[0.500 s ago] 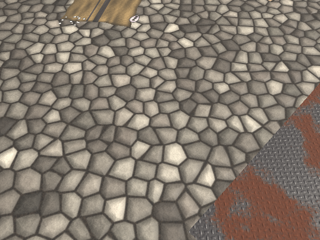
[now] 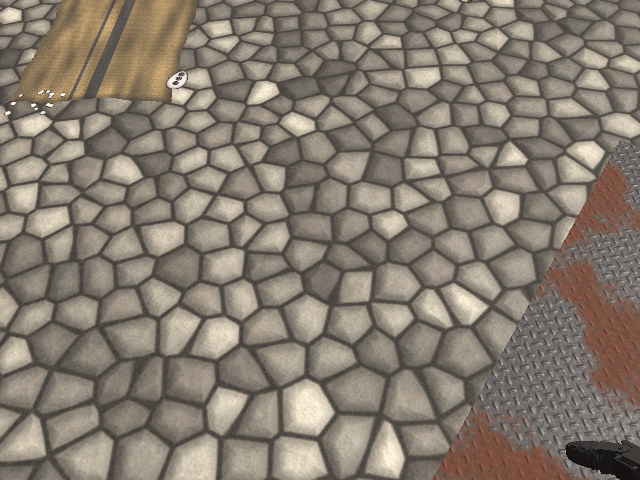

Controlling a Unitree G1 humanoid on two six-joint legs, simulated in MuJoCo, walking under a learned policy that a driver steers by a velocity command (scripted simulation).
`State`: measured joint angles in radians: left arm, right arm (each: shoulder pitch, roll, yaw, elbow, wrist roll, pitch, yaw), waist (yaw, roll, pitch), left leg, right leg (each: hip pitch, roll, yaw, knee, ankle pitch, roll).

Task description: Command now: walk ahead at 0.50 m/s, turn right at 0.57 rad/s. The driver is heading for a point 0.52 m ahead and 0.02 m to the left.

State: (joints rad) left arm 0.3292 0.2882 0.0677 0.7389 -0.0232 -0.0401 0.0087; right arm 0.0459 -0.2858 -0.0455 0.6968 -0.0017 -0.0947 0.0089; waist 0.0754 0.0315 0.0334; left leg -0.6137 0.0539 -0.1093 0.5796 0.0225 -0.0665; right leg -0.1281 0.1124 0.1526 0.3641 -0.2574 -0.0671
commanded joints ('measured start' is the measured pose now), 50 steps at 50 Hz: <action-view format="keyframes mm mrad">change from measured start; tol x32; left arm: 1 26 160 46 -44 -6 -2 11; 50 -111 47 -28 80 52 -8 -22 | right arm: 1 -80 -102 -28 -84 10 -26 9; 7 346 -282 -92 25 -17 -29 6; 32 462 -45 11 138 -6 15 -10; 50 139 -167 -26 107 -22 101 -49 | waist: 1 -11 -123 -32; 5 -132 -131 -137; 7 -106 369 -339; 27 -142 58 24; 32 -18 -338 -474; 50 -53 34 -64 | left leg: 1 154 -50 18 -78 16 14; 5 480 3 3 -139 -93 107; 8 870 337 -694 -311 -636 307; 29 610 139 60 -154 442 174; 33 24 -54 -11 691 -671 26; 50 538 113 -20 -153 75 100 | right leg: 1 -60 -235 216 -46 129 -132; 9 -646 -103 36 920 -203 43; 27 -408 -153 -141 160 199 28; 30 50 -145 -147 85 437 -45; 32 521 -558 408 107 848 -297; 38 -97 -340 15 -55 757 -179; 50 -251 -162 -63 -8 -79 -1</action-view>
